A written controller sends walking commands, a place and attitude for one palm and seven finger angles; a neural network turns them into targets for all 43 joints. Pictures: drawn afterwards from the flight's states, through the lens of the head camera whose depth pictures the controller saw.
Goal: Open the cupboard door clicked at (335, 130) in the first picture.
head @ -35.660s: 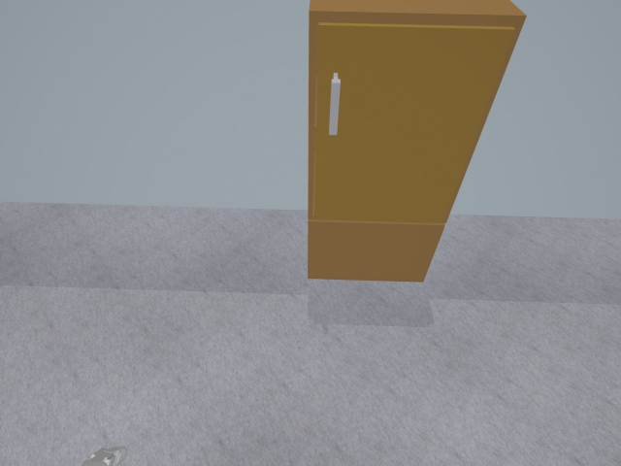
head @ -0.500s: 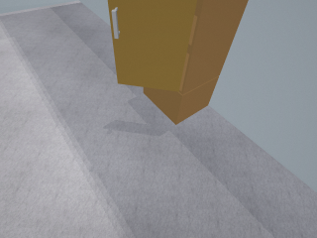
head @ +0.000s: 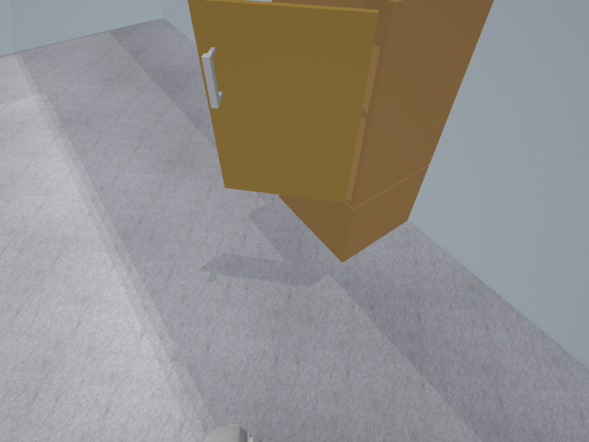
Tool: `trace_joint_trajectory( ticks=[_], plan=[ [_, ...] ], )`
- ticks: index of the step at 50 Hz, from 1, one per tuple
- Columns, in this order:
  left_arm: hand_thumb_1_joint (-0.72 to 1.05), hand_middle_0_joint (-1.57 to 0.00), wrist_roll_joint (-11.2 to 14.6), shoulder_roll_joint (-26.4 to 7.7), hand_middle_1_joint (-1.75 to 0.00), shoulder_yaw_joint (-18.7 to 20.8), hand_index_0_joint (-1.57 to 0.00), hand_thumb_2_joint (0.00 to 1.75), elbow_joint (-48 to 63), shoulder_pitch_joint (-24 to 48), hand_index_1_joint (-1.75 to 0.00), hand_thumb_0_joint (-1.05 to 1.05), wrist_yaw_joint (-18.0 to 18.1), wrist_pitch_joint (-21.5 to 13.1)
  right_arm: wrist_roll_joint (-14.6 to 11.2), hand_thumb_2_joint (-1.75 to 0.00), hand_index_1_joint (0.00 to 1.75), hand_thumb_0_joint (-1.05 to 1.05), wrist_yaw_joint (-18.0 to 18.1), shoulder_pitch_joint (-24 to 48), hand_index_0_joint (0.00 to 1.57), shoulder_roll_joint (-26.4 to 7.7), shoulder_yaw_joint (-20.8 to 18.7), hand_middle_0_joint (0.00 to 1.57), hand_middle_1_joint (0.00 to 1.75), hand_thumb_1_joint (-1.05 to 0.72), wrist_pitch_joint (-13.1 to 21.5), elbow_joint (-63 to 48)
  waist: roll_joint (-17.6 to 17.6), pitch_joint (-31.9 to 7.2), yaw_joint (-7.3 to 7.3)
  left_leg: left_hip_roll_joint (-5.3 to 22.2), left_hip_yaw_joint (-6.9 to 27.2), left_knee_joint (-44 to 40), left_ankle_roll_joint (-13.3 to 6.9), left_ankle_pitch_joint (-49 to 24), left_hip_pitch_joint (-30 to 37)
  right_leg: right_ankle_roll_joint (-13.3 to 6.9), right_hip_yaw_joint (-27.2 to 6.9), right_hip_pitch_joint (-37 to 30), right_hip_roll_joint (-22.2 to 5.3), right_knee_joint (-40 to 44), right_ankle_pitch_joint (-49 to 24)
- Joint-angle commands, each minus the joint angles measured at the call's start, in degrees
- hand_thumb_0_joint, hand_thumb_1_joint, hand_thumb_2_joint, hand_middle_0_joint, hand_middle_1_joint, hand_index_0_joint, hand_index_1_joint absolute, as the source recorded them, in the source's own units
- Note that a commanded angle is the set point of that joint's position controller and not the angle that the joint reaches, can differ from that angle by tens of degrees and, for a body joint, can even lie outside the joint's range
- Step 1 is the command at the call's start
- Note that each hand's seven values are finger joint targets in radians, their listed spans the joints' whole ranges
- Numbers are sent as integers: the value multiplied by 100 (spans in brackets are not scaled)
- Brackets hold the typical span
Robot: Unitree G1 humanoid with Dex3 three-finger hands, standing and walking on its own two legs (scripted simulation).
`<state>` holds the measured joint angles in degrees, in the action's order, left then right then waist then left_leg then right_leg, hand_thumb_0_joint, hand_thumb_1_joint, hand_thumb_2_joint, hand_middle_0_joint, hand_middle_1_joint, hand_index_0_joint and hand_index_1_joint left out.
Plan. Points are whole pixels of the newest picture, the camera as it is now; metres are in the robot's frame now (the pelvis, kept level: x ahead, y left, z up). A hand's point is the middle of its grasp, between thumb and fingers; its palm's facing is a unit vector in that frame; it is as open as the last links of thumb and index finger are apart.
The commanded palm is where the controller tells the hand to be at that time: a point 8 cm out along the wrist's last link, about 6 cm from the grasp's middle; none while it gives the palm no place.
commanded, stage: take the last steps up to it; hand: left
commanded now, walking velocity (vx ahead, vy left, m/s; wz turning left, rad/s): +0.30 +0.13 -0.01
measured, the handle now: (213, 78) +0.92 +0.24 +0.01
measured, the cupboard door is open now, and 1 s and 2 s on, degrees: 45 45 45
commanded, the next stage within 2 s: come to a stop and stand still in 0.60 s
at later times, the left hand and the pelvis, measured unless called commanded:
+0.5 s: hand (149, 374) +0.25 +0.26 -0.17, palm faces +0.01 -0.98 -0.18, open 7.3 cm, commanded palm none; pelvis +0.18 +0.08 +0.00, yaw -2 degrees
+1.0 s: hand (164, 316) +0.37 +0.28 -0.19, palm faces +0.01 -0.98 -0.21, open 7.2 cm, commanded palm none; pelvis +0.32 +0.09 -0.02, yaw -4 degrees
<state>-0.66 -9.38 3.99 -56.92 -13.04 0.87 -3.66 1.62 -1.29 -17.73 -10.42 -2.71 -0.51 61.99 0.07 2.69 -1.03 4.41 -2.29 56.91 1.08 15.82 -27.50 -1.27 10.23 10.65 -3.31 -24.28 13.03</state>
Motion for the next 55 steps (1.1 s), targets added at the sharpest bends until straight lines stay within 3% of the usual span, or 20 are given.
trace_joint_trajectory(
  ticks=[1,6,9,10,11,12,17,24,29,30,32,33,35,38,41,45,47,49,52,55],
  plan=[
    [90,-20,-54,-779,-30,93,-20,90,-98,-618,-30,0,-69,-124,-2,-90,30,0,-80,198,20,32,-33,20,30,-90,113,-469,-527,41,222,134,-211,-1178,149,-491,-143,-586,-960,-92,-1487,1564,-269],
    [90,-20,-95,-1051,-30,140,-20,90,-266,-668,-30,0,-95,-61,-18,-90,30,0,-134,655,20,-138,-59,20,30,-90,249,-761,-925,79,284,-65,-375,-2345,54,-398,416,-494,-911,-195,-1543,1148,-88],
    [90,-20,-87,-902,-30,116,-20,90,-238,-560,-30,0,-120,28,4,-90,30,0,-41,-328,20,-627,-161,20,30,-90,343,-489,26,-170,-246,-146,-373,-3091,-85,-168,2461,-211,-438,923,-1043,-375,204],
    [90,-20,-45,-614,-30,60,-20,90,-131,-668,-30,0,-151,51,74,-90,30,0,41,-1007,20,-1201,-302,20,30,-90,381,-336,1434,-583,-478,964,1137,-3481,-524,208,3343,50,84,1842,-329,-2001,1044],
    [90,-20,-42,-464,-30,-18,-20,90,93,-456,-30,0,-139,43,62,-90,30,0,146,-1503,20,-1510,-349,20,30,-90,334,-269,1977,-774,-641,1757,2383,-4220,-1044,459,3553,122,-84,2540,129,-3610,2185],
    [90,-20,-36,-490,-30,-40,-20,90,247,-57,-30,0,-139,40,32,-90,30,0,203,-1403,20,-1483,-329,20,30,-90,303,-302,1249,-424,-604,1965,2499,-4315,-1291,417,3279,18,-608,2938,-141,-4407,1982],
    [90,-20,-87,-377,-30,-26,-20,90,-54,-327,-30,0,-212,178,-2,-90,30,0,266,-167,20,-669,-39,20,30,-90,475,-517,679,-44,85,1245,928,-4638,-981,-492,1859,94,-850,2431,-510,-4340,527],
    [90,-20,-67,-251,-30,-76,-20,90,230,284,-30,0,-214,234,18,-90,30,0,242,-332,20,-651,-43,20,30,-90,480,-307,373,96,88,1146,305,-4651,-1184,-1478,1995,140,-573,1824,-354,-2163,205],
    [90,-20,-84,-412,-30,-28,-20,90,186,4,-30,0,-196,183,4,-90,30,0,238,-307,20,-672,-8,20,30,-90,394,-161,249,-36,308,802,-49,-3677,-822,-1460,1730,39,-320,294,28,-733,-281],
    [90,-20,-89,-599,-30,27,-20,90,56,-390,-30,0,-175,145,-35,-90,30,0,226,-297,20,-578,15,20,30,-90,392,-155,-55,-167,483,472,-249,-3027,-612,-1159,1318,-35,-552,-534,-40,-409,-470],
    [90,-20,-62,-1521,-30,216,-20,90,-193,-1376,-30,0,-84,72,-97,-90,30,0,158,-380,20,-346,25,20,30,-90,348,-371,-1883,-525,726,-493,-738,-390,-99,1961,-518,-1090,-3372,-1952,-2232,858,-734],
    [90,-20,0,-1428,-30,195,-20,90,-138,-1248,-30,0,-32,93,-73,-90,30,0,163,-151,20,-530,-19,20,30,-90,289,-394,-1231,-268,726,-205,-85,342,-106,2036,-671,-1374,-3535,-1423,-2393,1174,-232],
    [90,-20,-8,-967,-30,96,-20,90,25,-539,-30,0,26,61,-71,-90,30,0,181,113,20,-370,-16,20,30,-90,273,-339,-993,49,418,75,236,474,-34,1150,-729,-1125,-2767,-722,-1917,1143,-830],
    [90,-20,-11,-634,-30,-40,-20,90,115,-46,-30,0,71,16,-112,-90,30,0,212,-196,20,-14,106,20,30,-90,127,-139,-584,-425,66,20,86,-683,144,801,401,-909,-1337,-231,-1398,674,-3903],
    [90,-20,-8,-882,-30,-9,-20,90,51,-35,-30,0,101,97,-157,-90,30,0,222,-225,20,22,106,20,30,-90,31,-135,-600,-816,92,-303,-208,-1739,244,285,843,-834,-1097,-516,-1175,157,-4586],
    [90,-20,20,-957,-30,41,-20,90,32,-8,-30,0,120,305,-94,-90,30,0,258,-231,20,-346,-45,20,30,-90,-49,-232,-480,-618,22,-144,-117,-3007,94,-1498,1710,-354,-999,122,-949,-495,-2884],
    [90,-20,24,-605,-30,-29,-20,90,146,-169,-30,0,131,433,-55,-90,30,0,305,-114,20,-927,-164,20,30,-90,-22,-441,839,-549,83,1269,1223,-3245,-713,-4084,1875,183,-475,838,-127,-1248,91],
    [90,-20,49,-517,-30,-44,-20,90,202,-193,-30,0,156,547,10,-90,30,0,365,61,20,-1123,-177,20,30,-90,-53,-547,923,-309,16,1717,1541,-3662,-1347,-3884,1296,172,-776,878,272,-2891,2464],
    [90,-20,14,-631,-30,18,-20,90,151,-147,-30,0,104,618,19,-90,30,0,448,379,20,-978,-130,20,30,-90,-38,-670,1162,-313,47,1548,1381,-3435,-1421,-4191,1530,170,-1112,1377,239,-3735,2221],
    [90,-20,39,-624,-30,40,-20,90,202,-211,-30,0,88,652,9,-90,30,0,461,503,20,-1100,-186,20,30,-90,-61,-780,727,-779,24,1443,1204,-3395,-1327,-3585,1877,253,-1121,1363,296,-3664,1935]
  ],
)
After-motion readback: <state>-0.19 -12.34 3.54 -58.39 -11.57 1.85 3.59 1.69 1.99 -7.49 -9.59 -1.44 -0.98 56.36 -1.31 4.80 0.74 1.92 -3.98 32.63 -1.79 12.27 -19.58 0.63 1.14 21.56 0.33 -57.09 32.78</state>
